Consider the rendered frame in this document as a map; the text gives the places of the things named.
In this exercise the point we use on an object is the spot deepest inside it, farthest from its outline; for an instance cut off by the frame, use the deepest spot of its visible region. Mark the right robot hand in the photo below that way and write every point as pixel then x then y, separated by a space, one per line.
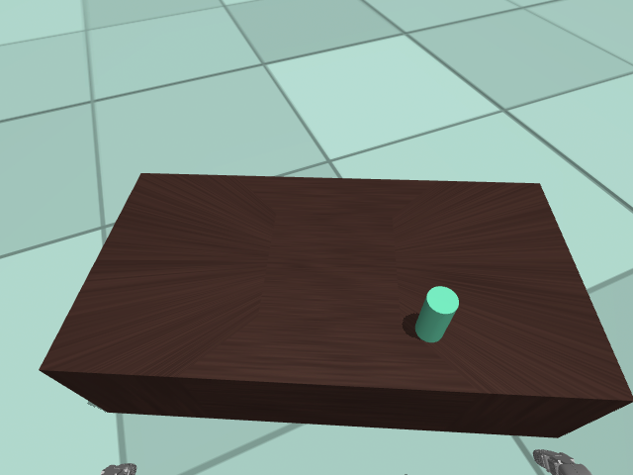
pixel 558 463

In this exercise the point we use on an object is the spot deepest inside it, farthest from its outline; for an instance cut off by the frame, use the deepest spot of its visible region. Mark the can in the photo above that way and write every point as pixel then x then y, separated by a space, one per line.
pixel 438 309

